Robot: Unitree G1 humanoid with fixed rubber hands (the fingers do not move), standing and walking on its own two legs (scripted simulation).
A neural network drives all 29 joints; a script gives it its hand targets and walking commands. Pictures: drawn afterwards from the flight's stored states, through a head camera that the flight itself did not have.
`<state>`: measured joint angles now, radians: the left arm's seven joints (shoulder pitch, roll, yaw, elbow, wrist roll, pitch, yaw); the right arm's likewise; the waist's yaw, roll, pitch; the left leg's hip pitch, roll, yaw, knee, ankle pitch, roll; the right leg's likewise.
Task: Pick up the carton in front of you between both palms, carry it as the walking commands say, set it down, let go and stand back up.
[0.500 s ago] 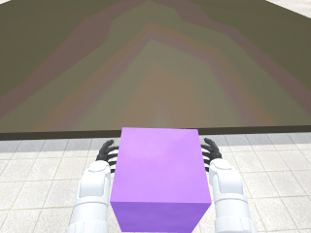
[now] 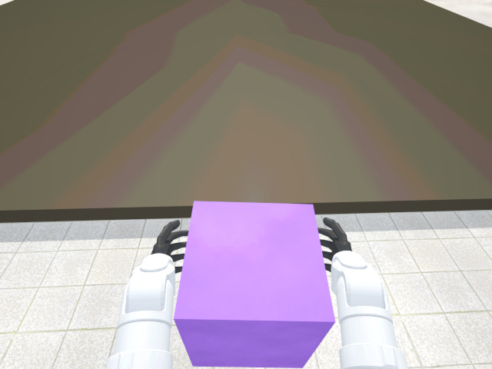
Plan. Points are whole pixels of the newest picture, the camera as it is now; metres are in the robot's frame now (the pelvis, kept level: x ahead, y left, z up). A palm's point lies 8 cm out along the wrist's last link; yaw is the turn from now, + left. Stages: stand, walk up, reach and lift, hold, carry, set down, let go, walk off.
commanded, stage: hold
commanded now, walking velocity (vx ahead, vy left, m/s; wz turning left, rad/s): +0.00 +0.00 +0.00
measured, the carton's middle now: (250, 288) +0.28 +0.00 -0.03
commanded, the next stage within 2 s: carry in 0.22 s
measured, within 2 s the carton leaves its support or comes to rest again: neither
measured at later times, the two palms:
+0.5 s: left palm (183, 231) +0.34 +0.12 +0.07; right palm (354, 235) +0.33 -0.18 +0.07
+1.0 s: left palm (210, 144) +0.59 +0.09 +0.08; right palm (339, 151) +0.56 -0.21 +0.08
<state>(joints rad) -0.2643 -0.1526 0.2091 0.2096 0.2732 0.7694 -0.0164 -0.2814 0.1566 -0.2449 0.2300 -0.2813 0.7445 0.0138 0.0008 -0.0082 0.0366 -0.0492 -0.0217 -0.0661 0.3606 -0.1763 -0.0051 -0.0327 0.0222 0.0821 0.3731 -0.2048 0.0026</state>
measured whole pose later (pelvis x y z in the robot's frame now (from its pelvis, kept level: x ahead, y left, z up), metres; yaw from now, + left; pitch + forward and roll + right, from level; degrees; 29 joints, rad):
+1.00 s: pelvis +0.31 -0.04 -0.01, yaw -3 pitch +5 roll -1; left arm -0.17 -0.13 0.12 -0.36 0.10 1.24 0.09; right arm -0.20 0.14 -0.13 -0.34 -0.09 1.23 -0.10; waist -0.03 0.02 -0.12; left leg 0.00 0.06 0.18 0.29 -0.37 -0.03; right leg -0.55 -0.07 -0.18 0.55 -0.15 -0.01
